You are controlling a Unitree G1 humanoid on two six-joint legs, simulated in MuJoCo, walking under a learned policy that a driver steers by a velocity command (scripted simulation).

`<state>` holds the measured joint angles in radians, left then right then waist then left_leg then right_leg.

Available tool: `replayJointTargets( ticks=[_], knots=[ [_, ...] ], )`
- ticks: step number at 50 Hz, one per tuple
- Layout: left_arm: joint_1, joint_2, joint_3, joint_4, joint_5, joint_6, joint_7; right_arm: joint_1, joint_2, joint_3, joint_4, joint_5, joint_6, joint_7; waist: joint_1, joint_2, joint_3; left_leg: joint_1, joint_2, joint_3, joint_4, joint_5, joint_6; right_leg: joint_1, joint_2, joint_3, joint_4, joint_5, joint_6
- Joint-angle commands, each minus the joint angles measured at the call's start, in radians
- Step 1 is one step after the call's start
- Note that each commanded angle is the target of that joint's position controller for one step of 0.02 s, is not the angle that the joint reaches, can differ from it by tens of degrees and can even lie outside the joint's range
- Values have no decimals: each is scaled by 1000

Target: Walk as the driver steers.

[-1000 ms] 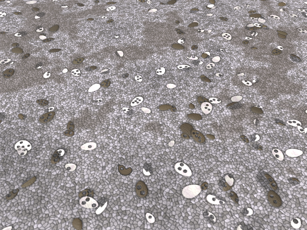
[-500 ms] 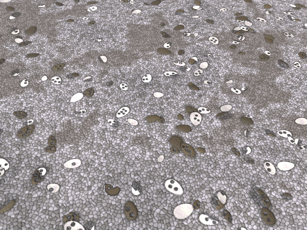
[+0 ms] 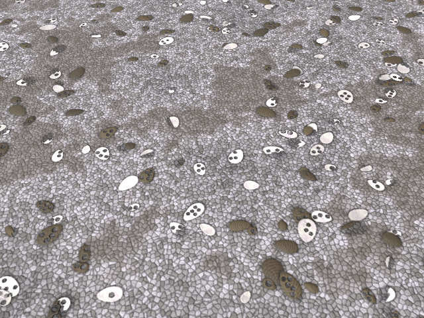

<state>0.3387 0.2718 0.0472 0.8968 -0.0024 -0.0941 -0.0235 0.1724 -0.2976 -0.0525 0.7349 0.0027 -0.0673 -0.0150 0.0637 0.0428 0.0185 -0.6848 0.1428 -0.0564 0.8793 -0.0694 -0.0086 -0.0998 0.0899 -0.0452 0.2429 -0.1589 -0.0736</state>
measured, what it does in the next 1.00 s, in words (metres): walks ahead, turning right: left foot, then right foot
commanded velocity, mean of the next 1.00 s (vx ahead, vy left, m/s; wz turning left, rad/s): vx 0.34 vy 0.00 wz -0.44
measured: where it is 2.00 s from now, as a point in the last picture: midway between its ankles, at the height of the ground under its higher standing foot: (325, 214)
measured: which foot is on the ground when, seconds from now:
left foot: up 0.00-0.18, down 0.20-0.64, up 0.66-1.00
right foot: down 0.00-0.20, up 0.22-0.62, down 0.64-1.00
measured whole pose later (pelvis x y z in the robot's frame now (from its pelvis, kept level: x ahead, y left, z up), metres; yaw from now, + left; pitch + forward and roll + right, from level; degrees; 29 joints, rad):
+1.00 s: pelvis +0.36 -0.06 +0.00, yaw -29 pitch +2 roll +2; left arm 0.46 0.25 0.06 0.79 -0.02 -0.05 0.03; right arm -0.03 -0.28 -0.06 0.76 0.01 -0.10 0.05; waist 0.08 0.05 0.02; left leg -0.61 0.02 -0.03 0.54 0.07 -0.02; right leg 0.02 0.03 0.11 0.27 -0.33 -0.05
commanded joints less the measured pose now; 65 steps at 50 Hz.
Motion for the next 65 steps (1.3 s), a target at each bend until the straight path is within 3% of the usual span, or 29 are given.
replayJointTargets(
  ticks=[1, 6, 9, 10, 11, 12, 13, 15, 17, 20, 27, 31, 32, 33, 34, 35, 36, 38, 42, 47, 52, 55, 56, 57, 58, 59, 61, 63, 65],
  knots=[
    [-36, 164, 31, -63, -12, -12, 13, -72, -27, 1, -69, -2, -22, 9, -9, -66, 44, 55, -15, 22, -185, 168, -9, -82, -249, 150, -145, 139, -140],
    [64, 174, 30, -19, -15, 35, 27, -192, -37, 0, -114, -5, -47, 40, 18, -92, 31, 136, -107, 31, -375, 188, 1, 40, -257, 170, 24, 402, -104],
    [4, 195, 41, -43, -19, 53, 40, -63, -103, -26, -82, -17, -50, 33, -71, -135, -51, 316, -137, 24, -459, 156, 44, 77, -242, 217, 212, 501, -48],
    [-7, 173, 34, -61, -14, 51, 40, 31, -149, -41, -61, -26, -54, 24, -118, -103, -131, 505, -88, 10, -475, 353, 78, 9, -183, 192, 360, 451, -8],
    [9, 95, 10, -106, 12, 43, 37, 149, -223, -53, -58, -55, -50, 11, -139, 53, -302, 848, 140, -168, -349, 792, 164, -231, -88, 151, 667, 65, 46],
    [195, 37, -11, -84, -7, 40, 33, 152, -213, -49, -65, -43, -27, 16, -91, 272, -487, 1083, 370, -427, -330, 877, 327, -472, 2, 136, 955, -599, 90],
    [176, 161, 21, -66, -25, 51, 34, 131, -138, -34, -91, -26, -4, 16, -120, 140, -495, 997, 307, -400, -384, 643, 296, -485, -56, 204, 1035, -554, 100],
    [37, 160, 37, -104, -36, 86, 49, 4, -83, -16, -87, -8, 17, 5, -88, 60, -237, 739, 211, -221, -478, 362, 243, -566, -125, 127, 1026, -423, 133],
    [46, 123, 41, -115, -25, 135, 63, -83, -84, -17, -76, -27, 22, 5, -32, 95, -117, 457, 154, -104, -588, 172, 228, -438, -155, 95, 960, -337, 154],
    [44, 90, 40, -144, -14, 149, 59, -118, -105, -32, -59, -21, 5, 5, -19, 122, -99, 367, 155, -42, -704, -157, 236, -384, -178, 60, 843, -231, 134],
    [-79, 109, 49, -191, -11, 121, 14, -101, -174, -64, -16, 17, -1, 9, -42, 69, -81, 447, 188, 32, -740, -332, 202, -292, -179, 6, 520, -149, 46],
    [30, 106, 62, -135, -15, 119, 9, -122, -146, -60, -1, 32, 25, 16, 19, 13, -51, 373, 137, 117, -597, -496, 130, -89, -119, -76, 318, -144, -19],
    [124, 138, 78, -97, -20, 117, 18, -125, -89, -45, -1, 21, 31, 19, 41, -79, -37, 298, 70, 185, -410, -515, 88, 1, -124, -8, 236, -218, -58],
    [211, 228, 99, -94, -21, 108, 32, -151, -12, -21, -21, -7, 30, 30, 54, -336, -13, 55, -43, 274, 23, -540, 9, 118, -337, 348, 101, -272, -154],
    [170, 307, 102, -144, -5, 76, 19, -195, -38, -26, -73, 7, 8, 33, 32, -361, 26, -219, -165, 97, 184, -558, 7, 134, -448, 768, -68, -537, -291],
    [110, 242, 85, -171, 1, 48, 14, -220, -111, -41, -71, 29, -17, 39, 24, -236, 59, -267, -101, 11, 222, -452, 33, 127, -453, 723, -107, -529, -272],
    [69, 200, 70, -181, -4, 32, 17, -201, -134, -49, -60, 30, -35, 44, -9, -207, 66, -263, -78, 3, 187, -330, 47, 124, -428, 636, -86, -423, -232],
    [42, 169, 58, -193, -19, 33, 25, -190, -123, -51, -29, -11, -49, 38, -27, -134, 32, -188, -58, 4, 91, -192, 26, 120, -366, 495, -63, -198, -178],
    [86, 165, 57, -191, -11, 33, 52, -243, -68, -38, -30, -4, -47, 45, -24, -120, 0, -69, -110, 24, -117, 9, -18, 107, -286, 333, -53, 103, -139],
    [150, 151, 58, -160, -14, 35, 60, -346, -26, -14, -61, 10, -46, 67, 26, -159, 44, 50, -135, 45, -326, 170, -25, 42, -264, 263, -60, 105, -113],
    [160, 160, 65, -126, -19, 45, 60, -343, -65, -18, -75, 13, -58, 80, 15, -176, 77, 83, -129, 44, -402, 107, 28, 131, -321, 287, -1, 218, -96],
    [122, 171, 65, -131, -13, 57, 59, -130, -132, -52, -21, 3, -60, 64, -95, -190, -66, 383, -190, 114, -418, 43, 96, 148, -268, 232, 256, 683, -54],
    [107, 148, 52, -146, -2, 58, 57, 49, -167, -63, 13, -8, -57, 57, -174, -162, -205, 682, -95, 23, -360, 57, 153, -4, -230, 212, 483, 596, -25],
    [236, 43, 22, -157, -6, 48, 49, 207, -254, -88, 43, -23, -50, 52, -155, 105, -398, 1101, 174, -439, -386, -133, 322, -396, -76, 158, 906, 144, 57],
    [239, 59, 17, -142, -26, 29, 47, 228, -182, -67, 72, 0, -50, 63, -160, 227, -440, 1143, 244, -740, -572, -301, 354, -545, -7, 247, 1067, -394, 60],
    [121, 141, 39, -164, -49, 20, 43, 149, -128, -50, 69, 17, -47, 59, -163, 144, -244, 1000, 212, -605, -596, -382, 299, -638, -72, 247, 1131, -357, 48],
    [-38, 141, 38, -198, -23, 7, 43, 33, -78, -31, 56, 1, -37, 50, -118, -16, -51, 690, 125, -355, -646, -216, 240, -600, -165, 167, 1022, -214, 32],
    [-4, 115, 41, -189, -14, 16, 40, 0, -59, -23, 57, -16, -44, 48, -62, 33, -35, 557, 86, -273, -691, -87, 245, -503, -214, 163, 942, -153, 36],
    [-7, 78, 33, -193, -7, 22, 40, 13, -73, -24, 71, -2, -49, 46, -44, 37, -19, 499, 69, -222, -730, -18, 265, -491, -226, 137, 865, -148, 52]
  ],
)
